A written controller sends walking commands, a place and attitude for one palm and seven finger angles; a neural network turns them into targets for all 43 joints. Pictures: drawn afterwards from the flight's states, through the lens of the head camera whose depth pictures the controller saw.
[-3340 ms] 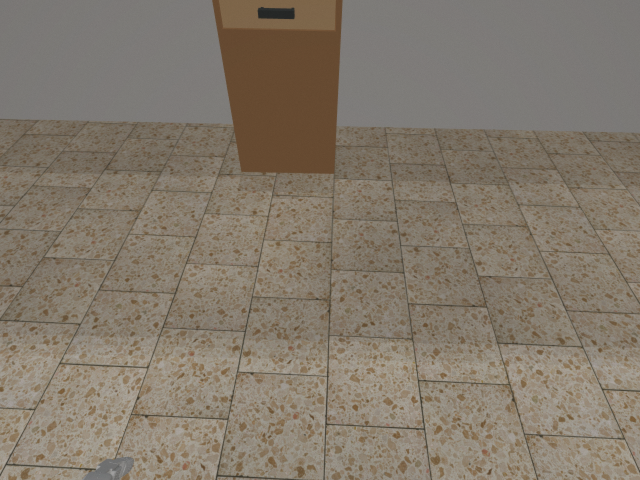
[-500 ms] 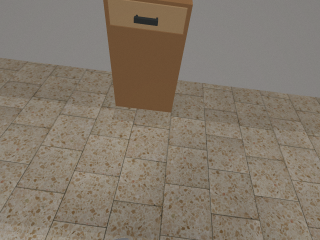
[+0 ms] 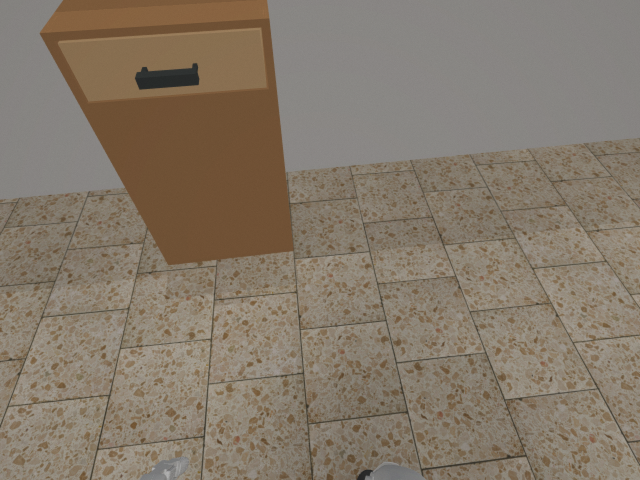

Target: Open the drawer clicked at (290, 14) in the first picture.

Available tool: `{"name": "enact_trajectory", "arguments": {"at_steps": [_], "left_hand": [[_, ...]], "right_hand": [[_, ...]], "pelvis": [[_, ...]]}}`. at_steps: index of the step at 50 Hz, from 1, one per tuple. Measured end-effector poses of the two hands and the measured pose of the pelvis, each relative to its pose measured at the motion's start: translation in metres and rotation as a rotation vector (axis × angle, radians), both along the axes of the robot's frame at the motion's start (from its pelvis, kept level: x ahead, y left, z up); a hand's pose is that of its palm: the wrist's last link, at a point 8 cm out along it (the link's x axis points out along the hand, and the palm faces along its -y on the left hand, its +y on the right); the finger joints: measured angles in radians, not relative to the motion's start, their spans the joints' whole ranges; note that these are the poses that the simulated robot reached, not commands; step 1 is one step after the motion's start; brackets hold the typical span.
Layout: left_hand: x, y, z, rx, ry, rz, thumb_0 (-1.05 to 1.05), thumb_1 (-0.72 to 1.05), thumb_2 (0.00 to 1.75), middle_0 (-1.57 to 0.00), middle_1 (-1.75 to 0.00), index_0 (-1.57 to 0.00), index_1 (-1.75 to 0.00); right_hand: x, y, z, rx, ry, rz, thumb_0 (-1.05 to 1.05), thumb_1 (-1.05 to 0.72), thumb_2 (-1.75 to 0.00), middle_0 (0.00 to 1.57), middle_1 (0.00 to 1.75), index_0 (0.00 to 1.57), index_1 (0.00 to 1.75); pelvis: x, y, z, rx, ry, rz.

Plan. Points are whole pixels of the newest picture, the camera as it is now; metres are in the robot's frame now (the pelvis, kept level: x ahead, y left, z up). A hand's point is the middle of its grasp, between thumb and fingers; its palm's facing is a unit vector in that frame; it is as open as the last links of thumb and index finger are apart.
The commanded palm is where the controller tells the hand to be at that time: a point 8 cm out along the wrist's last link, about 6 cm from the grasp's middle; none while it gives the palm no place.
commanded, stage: walk to a spot facing it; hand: left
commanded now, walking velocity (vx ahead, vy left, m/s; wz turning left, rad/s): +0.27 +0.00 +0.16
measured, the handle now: (169, 73) +0.94 +0.35 +0.02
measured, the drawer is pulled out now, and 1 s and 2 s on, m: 0.00 0.00 0.00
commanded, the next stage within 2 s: take the last steps up to it in 0.06 s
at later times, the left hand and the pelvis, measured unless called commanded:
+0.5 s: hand out of the picture +0.12 +0.19 -0.18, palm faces +0.18 -0.97 -0.13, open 7.3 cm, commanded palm none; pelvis +0.17 +0.03 +0.01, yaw +5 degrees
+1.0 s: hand (218, 324) +0.38 +0.18 -0.14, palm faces +0.12 -0.97 -0.22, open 7.4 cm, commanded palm none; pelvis +0.32 +0.00 +0.01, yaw +6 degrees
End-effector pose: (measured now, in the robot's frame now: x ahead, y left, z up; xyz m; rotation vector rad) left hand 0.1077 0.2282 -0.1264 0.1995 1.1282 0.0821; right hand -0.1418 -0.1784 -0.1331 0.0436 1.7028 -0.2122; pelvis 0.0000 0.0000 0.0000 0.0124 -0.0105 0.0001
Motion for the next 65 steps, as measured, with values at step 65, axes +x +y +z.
{"name": "enact_trajectory", "arguments": {"at_steps": [65], "left_hand": [[0.234, -0.013, 0.01, -0.062, 0.28, 0.308, 0.0, 0.92, 0.9, -0.2, -0.3, -0.2, -0.29]], "right_hand": [[0.636, -0.028, 0.018, -0.066, -0.449, 0.323, 0.01, -0.92, -0.9, 0.2, 0.3, 0.19, 0.3]], "pelvis": [[0.407, 0.015, 0.026, -0.017, 0.0, 0.131]]}}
